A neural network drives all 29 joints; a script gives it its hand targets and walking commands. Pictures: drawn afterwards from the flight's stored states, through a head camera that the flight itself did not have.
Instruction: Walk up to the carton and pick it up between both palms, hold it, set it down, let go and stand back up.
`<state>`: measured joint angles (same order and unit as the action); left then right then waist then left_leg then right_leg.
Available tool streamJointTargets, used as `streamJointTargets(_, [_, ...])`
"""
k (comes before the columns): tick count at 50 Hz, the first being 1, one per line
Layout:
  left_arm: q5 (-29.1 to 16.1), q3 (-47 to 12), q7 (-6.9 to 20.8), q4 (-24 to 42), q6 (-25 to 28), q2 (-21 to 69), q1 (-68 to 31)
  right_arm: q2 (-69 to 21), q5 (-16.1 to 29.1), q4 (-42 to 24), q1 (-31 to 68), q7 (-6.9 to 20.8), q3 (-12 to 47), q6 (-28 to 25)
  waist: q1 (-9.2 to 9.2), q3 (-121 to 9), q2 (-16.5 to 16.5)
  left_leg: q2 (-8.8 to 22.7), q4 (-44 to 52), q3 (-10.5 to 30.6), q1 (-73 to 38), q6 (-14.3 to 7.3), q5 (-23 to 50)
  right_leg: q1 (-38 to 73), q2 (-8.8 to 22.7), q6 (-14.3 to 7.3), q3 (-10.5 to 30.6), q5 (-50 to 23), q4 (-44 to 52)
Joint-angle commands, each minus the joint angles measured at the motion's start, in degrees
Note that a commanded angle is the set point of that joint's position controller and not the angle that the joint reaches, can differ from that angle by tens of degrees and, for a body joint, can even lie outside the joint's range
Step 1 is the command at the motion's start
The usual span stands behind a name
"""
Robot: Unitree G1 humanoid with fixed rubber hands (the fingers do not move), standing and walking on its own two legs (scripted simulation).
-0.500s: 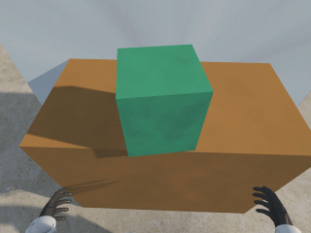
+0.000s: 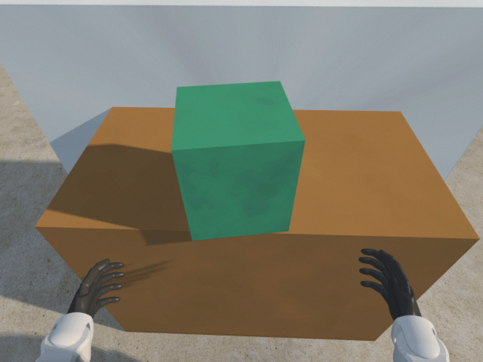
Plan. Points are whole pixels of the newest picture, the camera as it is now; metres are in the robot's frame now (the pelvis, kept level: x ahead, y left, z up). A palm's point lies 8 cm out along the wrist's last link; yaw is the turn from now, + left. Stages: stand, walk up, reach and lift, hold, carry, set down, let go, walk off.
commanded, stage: reach and lift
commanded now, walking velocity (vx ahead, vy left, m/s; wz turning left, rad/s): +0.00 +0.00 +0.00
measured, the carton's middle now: (235, 162) +0.48 +0.06 +0.07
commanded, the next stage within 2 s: none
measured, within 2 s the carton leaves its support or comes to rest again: neither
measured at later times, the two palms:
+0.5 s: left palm (102, 268) +0.23 +0.25 +0.07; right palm (401, 270) +0.23 -0.19 +0.09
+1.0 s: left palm (110, 207) +0.32 +0.25 +0.11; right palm (376, 231) +0.29 -0.17 +0.10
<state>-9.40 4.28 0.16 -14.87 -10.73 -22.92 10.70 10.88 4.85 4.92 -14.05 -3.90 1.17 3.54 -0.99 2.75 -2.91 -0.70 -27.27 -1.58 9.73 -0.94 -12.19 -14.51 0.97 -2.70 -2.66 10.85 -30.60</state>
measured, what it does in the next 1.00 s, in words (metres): stands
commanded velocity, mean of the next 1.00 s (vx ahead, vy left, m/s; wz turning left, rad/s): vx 0.00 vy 0.00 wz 0.00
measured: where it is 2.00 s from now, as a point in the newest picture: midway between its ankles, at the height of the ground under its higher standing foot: outside the picture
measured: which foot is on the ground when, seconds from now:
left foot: down 0.00-1.00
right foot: down 0.00-1.00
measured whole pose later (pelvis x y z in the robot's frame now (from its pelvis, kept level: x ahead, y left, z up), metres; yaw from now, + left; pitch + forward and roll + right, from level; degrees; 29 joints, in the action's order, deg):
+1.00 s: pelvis +0.04 +0.00 +0.01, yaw +0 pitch -2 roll +1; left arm -16.5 8.0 0.3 3.3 -24.6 -20.8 -2.9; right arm 8.6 14.9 -17.0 -8.1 -10.0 2.0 18.3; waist -1.0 2.4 -0.1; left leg 0.0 -22.8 -1.6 8.5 0.0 -12.4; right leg -11.9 -0.8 -2.3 -1.8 12.1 -25.8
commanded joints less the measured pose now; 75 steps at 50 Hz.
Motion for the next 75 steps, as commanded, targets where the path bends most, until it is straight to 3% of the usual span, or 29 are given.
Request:
streamJointTargets(1, [-3.32, 6.90, -0.10, 23.32, -2.43, -9.58, -13.63, 1.09, 2.59, -14.00, -0.12, -1.93, 0.96, 4.96, -1.61, -3.20, 4.32, -0.06, 8.73, -2.35, -6.67, -1.16, -8.02, 0.49, 6.02, -0.80, 9.37, 22.63, 18.13])
streamJointTargets(2, [-3.44, 3.84, -1.25, 27.58, -2.83, -6.43, -12.50, 2.01, 2.72, -15.66, 1.69, -1.13, -2.21, 4.99, -1.38, -3.98, 12.13, 4.72, 17.80, -0.88, 8.58, -2.15, -16.54, 17.80, 0.01, 2.04, 4.88, 11.13, 11.35])
streamJointTargets(3, [-1.79, 2.87, -1.50, 25.38, -2.94, -4.54, -10.75, 5.07, 3.27, -15.41, 2.99, -0.78, -5.05, 4.99, -0.69, -3.62, 17.59, 8.80, 24.63, 1.00, 25.04, -4.06, -24.60, 35.81, -5.68, 4.97, 1.56, 0.40, 3.10])
streamJointTargets(5, [0.29, 2.65, -0.70, 22.35, -2.34, -1.00, -6.33, 9.28, 2.74, -15.27, 4.91, -0.35, -6.82, 5.00, -0.33, -5.56, 18.10, 12.12, 28.56, 1.88, 40.00, -6.26, -28.35, 52.49, -9.60, 5.63, -0.21, -7.40, -4.26])
streamJointTargets(6, [0.92, 2.51, -0.25, 21.70, -2.36, -0.28, -5.62, 7.71, 3.08, -14.98, 3.45, -0.33, -6.18, 4.93, 0.07, -7.53, 16.88, 11.52, 27.11, 0.62, 40.85, -6.25, -24.29, 55.19, -9.06, 5.78, 0.29, -10.04, -3.90])
streamJointTargets(7, [1.09, 2.11, -0.24, 21.89, -1.70, 0.76, -6.22, 7.22, 3.18, -17.80, 4.78, -0.11, -4.71, 4.24, -1.52, -8.45, 15.65, 11.00, 25.91, 0.35, 39.85, -5.95, -23.47, 53.73, -9.17, 5.70, 0.48, -8.09, -3.89])
streamJointTargets(9, [-0.06, 2.70, -0.15, 23.33, -1.41, 0.72, -7.20, 5.83, 3.81, -16.38, 3.31, 0.05, -3.36, 4.06, -1.07, -6.03, 13.70, 8.97, 24.39, -0.02, 34.13, -4.57, -20.37, 47.63, -7.10, 5.42, 1.37, -5.67, -0.53])
streamJointTargets(10, [-0.54, 3.77, -0.19, 25.06, -1.18, -0.31, -6.34, 5.46, 3.93, -19.18, 2.49, -0.33, -1.49, 3.68, -2.59, -6.93, 11.65, 7.10, 22.69, -1.62, 29.91, -3.94, -14.75, 44.66, -6.46, 5.51, 1.83, -5.67, 1.12])
streamJointTargets(15, [-7.14, 4.82, 0.01, 28.95, 0.87, -3.90, -6.90, -0.57, 4.72, -28.73, -0.29, -2.07, 1.59, 4.52, -3.31, -8.40, 0.63, 2.41, 15.60, -2.50, 11.65, -3.18, -8.79, 25.06, -0.79, 4.57, 6.15, 8.07, 11.51])
streamJointTargets(16, [-7.96, 5.59, 0.46, 28.91, 0.97, -4.37, -7.69, -2.20, 5.26, -30.38, 0.83, -2.42, 3.16, 4.81, -4.77, -7.96, -1.22, 0.32, 13.65, -3.41, 6.71, -2.67, -5.52, 19.32, 1.25, 4.18, 7.44, 11.65, 14.78])
streamJointTargets(17, [-9.43, 5.55, 0.38, 30.46, 0.50, -5.69, -9.33, -2.35, 5.41, -32.10, 0.35, -2.89, 3.53, 5.59, -4.04, -8.63, -2.92, -0.66, 11.29, -3.47, 1.87, -1.97, -3.16, 13.08, 2.98, 3.53, 8.07, 14.34, 16.70])
streamJointTargets(19, [-9.14, 7.58, 1.26, 30.14, -0.18, -7.90, -11.54, -2.72, 5.56, -32.45, -0.12, -3.80, 4.16, 7.63, -4.67, -7.20, -3.62, -2.63, 8.33, -3.69, -5.43, -1.77, -0.67, 3.92, 6.65, 2.21, 11.50, 21.30, 21.08])
streamJointTargets(20, [-9.40, 7.04, 1.16, 30.56, -0.34, -7.75, -11.72, -3.33, 5.65, -31.59, -0.09, -4.25, 3.72, 7.98, -3.59, -5.83, -3.29, -2.35, 8.61, -2.87, -5.98, -1.51, 0.08, 2.41, 6.46, 1.79, 10.88, 19.61, 21.08])
streamJointTargets(22, [-10.14, 7.62, 1.47, 31.54, 0.05, -8.92, -10.16, -3.13, 6.39, -32.32, -1.97, -4.55, 5.07, 8.93, -4.90, -7.06, -3.43, -2.13, 7.83, -2.66, -6.90, -1.81, 2.00, 2.24, 6.98, 2.61, 12.19, 19.40, 21.04])
streamJointTargets(23, [-10.11, 7.25, 1.31, 33.94, 1.08, -8.38, -11.54, -3.48, 6.10, -31.72, -0.78, -4.61, 4.70, 9.41, -4.69, -9.01, -0.71, -0.94, 9.42, -2.53, -6.32, -1.69, 1.38, 3.33, 5.95, 2.70, 11.24, 17.06, 19.99])
streamJointTargets(28, [-10.08, 6.90, 0.70, 34.05, 0.31, -7.88, -15.13, -2.89, 7.82, -33.23, 6.70, -4.59, 3.00, 10.42, -5.30, -8.97, 3.53, 0.81, 12.77, -1.48, -0.78, -1.81, -2.85, 8.46, 2.73, 2.14, 8.95, 14.01, 16.95])
streamJointTargets(31, [-10.77, 6.45, 0.15, 33.79, -1.24, -8.78, -20.05, -2.39, 8.18, -34.46, 10.97, -5.22, 2.00, 11.05, -4.45, -12.31, 3.87, 0.21, 12.34, -2.05, -0.15, -2.47, -3.16, 9.59, 2.35, 1.96, 8.75, 13.28, 16.01])
streamJointTargets(33, [-10.53, 7.60, 0.04, 33.38, -2.18, -8.63, -19.98, -1.83, 8.33, -35.41, 11.64, -4.92, 2.25, 11.31, -5.56, -12.20, 3.38, 0.09, 12.45, -2.08, 0.69, -2.30, -2.77, 10.13, 2.46, 2.23, 9.29, 12.91, 16.06])
streamJointTargets(36, [-11.08, 6.60, -0.22, 32.00, -4.08, -7.13, -23.62, -1.47, 8.23, -33.29, 15.09, -5.20, 1.09, 12.22, -3.60, -11.46, 2.79, 0.61, 12.75, -1.55, 1.08, -2.90, -3.82, 9.51, 2.23, 1.84, 9.29, 11.86, 15.86])
streamJointTargets(37, [-10.50, 7.03, -0.98, 33.21, -5.20, -7.46, -24.73, 0.68, 8.74, -33.38, 17.30, -4.98, -0.42, 12.72, -3.47, -12.77, 4.59, 1.01, 13.67, -1.18, 1.64, -2.21, -4.72, 11.20, 1.42, 1.42, 7.98, 11.60, 14.68])
streamJointTargets(42, [-9.68, 9.49, -0.91, 34.95, -9.76, -6.53, -24.23, 3.52, 9.51, -36.37, 18.39, -5.94, -0.37, 12.80, -4.34, -15.37, 1.13, 0.53, 12.66, -1.93, -1.06, -2.43, 4.93, 12.76, 0.41, 2.35, 7.98, -0.64, 13.60])
streamJointTargets(45, [-9.48, 11.63, -0.78, 35.84, -11.91, -7.11, -26.14, 4.25, 10.73, -35.90, 21.91, -6.47, -0.08, 13.22, -5.10, -17.09, 2.19, -0.06, 11.58, -2.21, -1.17, -2.37, 8.71, 14.65, 0.42, 2.86, 8.40, -6.49, 12.28])
streamJointTargets(57, [-7.26, 12.76, 0.21, 41.92, -20.94, -7.40, -34.41, 8.45, 14.09, -31.64, 30.69, -9.33, -3.10, 17.67, -0.80, -21.38, 2.18, 0.42, 8.74, -1.09, -4.59, 0.00, 17.95, 18.90, -0.49, 3.80, 7.30, -23.76, 10.13])
streamJointTargets(59, [-6.69, 13.51, 0.25, 42.84, -22.49, -6.50, -33.42, 9.22, 15.99, -31.53, 31.51, -9.93, -1.26, 18.37, -1.82, -21.77, 4.09, -0.03, 7.99, -1.73, -6.03, 0.92, 23.01, 20.36, -0.84, 4.30, 7.12, -29.51, 9.23])
streamJointTargets(64, [-5.81, 14.19, -0.03, 39.20, -25.79, -7.40, -41.23, 10.62, 16.23, -28.59, 38.73, -10.13, -3.44, 20.22, -0.89, -20.10, 2.44, 0.71, 8.73, -1.16, -3.71, 1.24, 17.20, 18.87, -1.34, 3.76, 7.11, -20.79, 10.22])
streamJointTargets(66, [-5.89, 13.18, -0.27, 38.47, -26.86, -7.83, -43.80, 11.86, 17.13, -26.73, 41.46, -9.99, -4.14, 21.21, 0.27, -20.19, 4.68, 0.30, 8.64, -1.32, -3.28, 1.38, 16.87, 18.57, -1.38, 3.45, 7.40, -20.46, 10.34])
streamJointTargets(70, [-6.96, 13.99, -0.72, 35.49, -27.65, -10.04, -47.96, 12.44, 18.10, -29.93, 47.52, -9.91, -3.11, 21.41, -1.59, -24.09, 1.86, 0.19, 8.29, -1.83, -1.33, 0.56, 16.33, 20.71, -1.40, 3.87, 8.09, -22.38, 9.15])
streamJointTargets(71, [-7.59, 14.10, -0.50, 33.22, -28.19, -11.07, -49.94, 12.17, 18.35, -28.00, 49.00, -10.13, -2.87, 22.12, -1.06, -23.53, 0.36, -0.02, 8.19, -1.58, -1.17, 0.11, 15.06, 20.52, -0.76, 4.08, 8.30, -22.28, 9.44])
streamJointTargets(75, [-4.45, 14.12, -0.63, 22.87, -29.81, -11.66, -57.63, 12.75, 17.49, -15.51, 55.81, -10.14, -4.36, 24.27, 0.20, -19.62, 2.16, 0.37, 9.68, -1.99, 1.91, 0.90, 8.68, 17.98, -1.01, 4.10, 7.16, -14.55, 10.83])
